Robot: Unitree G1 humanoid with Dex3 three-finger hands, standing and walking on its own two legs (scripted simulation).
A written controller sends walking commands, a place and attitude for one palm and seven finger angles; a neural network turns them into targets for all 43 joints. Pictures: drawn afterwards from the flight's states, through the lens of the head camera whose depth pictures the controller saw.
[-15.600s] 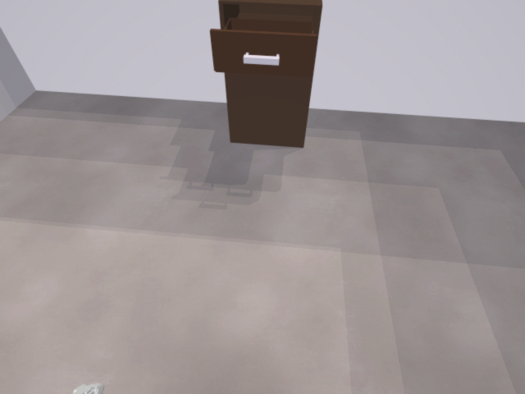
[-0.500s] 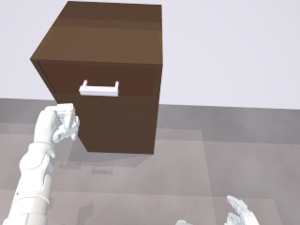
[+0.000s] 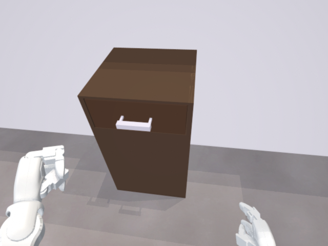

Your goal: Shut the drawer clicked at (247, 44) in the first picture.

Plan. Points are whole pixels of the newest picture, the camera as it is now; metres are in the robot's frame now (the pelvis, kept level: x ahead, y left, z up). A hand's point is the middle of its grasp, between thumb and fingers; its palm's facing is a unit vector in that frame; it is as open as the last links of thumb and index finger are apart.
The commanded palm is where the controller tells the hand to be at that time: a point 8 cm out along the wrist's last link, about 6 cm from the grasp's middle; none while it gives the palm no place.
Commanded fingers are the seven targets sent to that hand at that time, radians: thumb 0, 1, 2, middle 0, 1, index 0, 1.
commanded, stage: draw the hand back to the body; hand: left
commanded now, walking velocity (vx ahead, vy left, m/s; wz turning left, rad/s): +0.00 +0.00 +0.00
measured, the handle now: (134, 122) +0.58 +0.19 -0.08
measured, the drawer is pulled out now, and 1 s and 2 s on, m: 0.00 0.00 0.00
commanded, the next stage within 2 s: step back with the hand held close in 0.34 s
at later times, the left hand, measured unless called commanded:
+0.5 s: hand (43, 192) +0.16 +0.23 +0.16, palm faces +0.41 -0.82 -0.39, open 3.3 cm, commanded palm +0.11 +0.27 +0.17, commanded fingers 0.00 0.90 0.90 -1.40 -1.60 -1.40 -1.60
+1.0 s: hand (20, 211) +0.13 +0.25 +0.16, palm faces +0.37 -0.79 -0.50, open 3.2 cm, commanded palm +0.07 +0.29 +0.17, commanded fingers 0.00 0.90 0.90 -1.40 -1.60 -1.40 -1.60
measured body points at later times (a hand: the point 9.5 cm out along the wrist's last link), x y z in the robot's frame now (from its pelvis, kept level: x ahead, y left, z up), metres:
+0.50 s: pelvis -0.02 -0.01 +0.00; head -0.05 -0.04 +0.45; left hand +0.13 +0.27 +0.19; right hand +0.16 -0.23 -0.08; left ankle -0.06 +0.11 -0.74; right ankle +0.01 -0.13 -0.74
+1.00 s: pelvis -0.06 +0.01 -0.01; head -0.05 +0.00 +0.44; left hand +0.10 +0.29 +0.19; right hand +0.11 -0.23 -0.09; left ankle -0.06 +0.11 -0.74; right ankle +0.01 -0.13 -0.74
